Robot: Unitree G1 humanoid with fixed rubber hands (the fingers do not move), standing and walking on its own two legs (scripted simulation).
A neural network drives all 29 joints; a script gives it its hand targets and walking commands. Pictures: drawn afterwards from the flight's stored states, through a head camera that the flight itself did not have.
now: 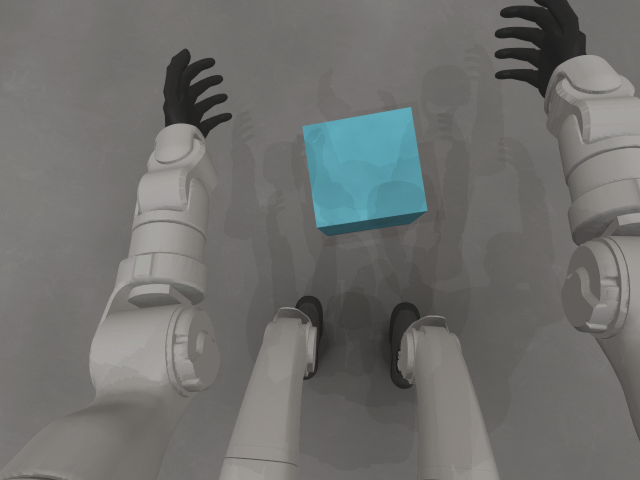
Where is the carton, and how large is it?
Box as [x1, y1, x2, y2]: [302, 107, 427, 235]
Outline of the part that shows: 410,107 302,126 316,225 325,234 331,235 409,223 427,210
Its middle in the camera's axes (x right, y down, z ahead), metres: +0.09 -0.14 +0.86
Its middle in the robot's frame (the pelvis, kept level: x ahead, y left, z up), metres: +0.52 +0.01 -0.52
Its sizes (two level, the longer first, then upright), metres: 0.210 0.200 0.250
